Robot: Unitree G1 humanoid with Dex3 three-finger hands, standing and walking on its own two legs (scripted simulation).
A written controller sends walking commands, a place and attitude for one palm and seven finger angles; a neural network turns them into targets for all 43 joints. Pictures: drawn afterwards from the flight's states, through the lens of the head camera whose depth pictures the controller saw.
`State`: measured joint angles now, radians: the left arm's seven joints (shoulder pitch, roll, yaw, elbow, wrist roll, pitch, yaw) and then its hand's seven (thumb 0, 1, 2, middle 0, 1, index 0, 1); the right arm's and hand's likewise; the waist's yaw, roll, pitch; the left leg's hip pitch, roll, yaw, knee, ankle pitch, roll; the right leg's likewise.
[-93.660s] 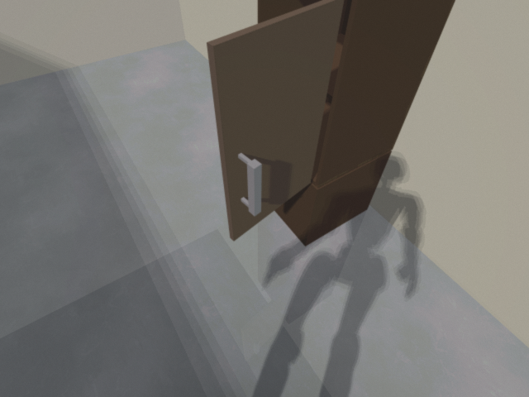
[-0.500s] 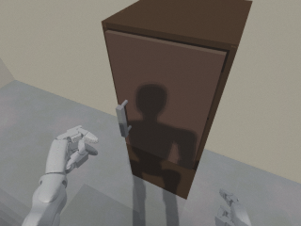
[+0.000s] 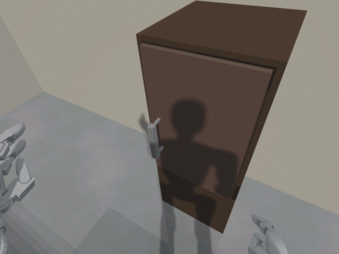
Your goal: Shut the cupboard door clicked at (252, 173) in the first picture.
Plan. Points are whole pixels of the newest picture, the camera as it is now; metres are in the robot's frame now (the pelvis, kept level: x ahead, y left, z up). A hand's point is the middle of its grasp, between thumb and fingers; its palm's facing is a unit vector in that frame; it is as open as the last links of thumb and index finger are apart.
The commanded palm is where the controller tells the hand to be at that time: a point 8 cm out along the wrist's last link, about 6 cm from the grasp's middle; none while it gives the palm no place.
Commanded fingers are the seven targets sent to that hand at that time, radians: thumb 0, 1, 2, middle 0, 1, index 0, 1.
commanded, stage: draw the hand back to the body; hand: left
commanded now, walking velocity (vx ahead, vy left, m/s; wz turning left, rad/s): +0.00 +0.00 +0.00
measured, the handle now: (157, 138) +0.55 +0.13 -0.11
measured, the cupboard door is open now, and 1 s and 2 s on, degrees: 0 0 0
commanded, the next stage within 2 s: step back with the hand held close in 0.26 s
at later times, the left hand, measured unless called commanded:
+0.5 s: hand (53, 181) +0.19 +0.24 +0.16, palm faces +0.43 -0.79 -0.44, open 7.4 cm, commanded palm +0.14 +0.27 +0.17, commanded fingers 0.00 0.90 0.90 -0.20 -0.30 -0.20 -0.30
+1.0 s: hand (34, 203) +0.15 +0.26 +0.15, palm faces +0.36 -0.79 -0.49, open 7.4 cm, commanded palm +0.10 +0.29 +0.17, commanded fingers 0.00 0.90 0.90 -0.20 -0.30 -0.20 -0.30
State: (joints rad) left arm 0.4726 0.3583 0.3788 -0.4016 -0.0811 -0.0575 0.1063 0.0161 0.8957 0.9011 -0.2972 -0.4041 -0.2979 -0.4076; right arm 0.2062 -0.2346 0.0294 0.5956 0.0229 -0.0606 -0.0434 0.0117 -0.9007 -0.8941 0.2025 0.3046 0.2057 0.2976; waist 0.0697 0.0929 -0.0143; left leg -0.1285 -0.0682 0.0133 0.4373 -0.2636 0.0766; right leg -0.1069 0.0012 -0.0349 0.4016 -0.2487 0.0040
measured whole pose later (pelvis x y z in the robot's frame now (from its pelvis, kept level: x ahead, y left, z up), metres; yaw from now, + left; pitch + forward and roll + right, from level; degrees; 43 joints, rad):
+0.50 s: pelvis -0.01 -0.02 +0.00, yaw -1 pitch -1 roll -1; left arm 0.48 0.34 0.38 -0.35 -0.08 -0.12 0.10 0.02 0.89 0.90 -0.21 -0.30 -0.21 -0.31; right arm 0.20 -0.25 0.01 0.60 0.02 -0.06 -0.06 0.01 -0.90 -0.89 0.20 0.30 0.21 0.30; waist 0.03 0.11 -0.02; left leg -0.19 -0.02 0.01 0.48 -0.27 0.05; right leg -0.15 0.05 -0.04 0.40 -0.23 -0.03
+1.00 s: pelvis -0.05 +0.00 -0.01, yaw -2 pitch +1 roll -1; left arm 0.57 0.41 0.40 -0.45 -0.06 -0.16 0.13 0.02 0.89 0.90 -0.21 -0.30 -0.21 -0.31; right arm 0.20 -0.24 0.00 0.53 0.02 0.02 -0.09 0.01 -0.90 -0.89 0.20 0.30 0.21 0.30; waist 0.00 0.03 -0.02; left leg -0.33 -0.05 0.05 0.53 -0.22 0.09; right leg -0.32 0.01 0.00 0.51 -0.20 0.01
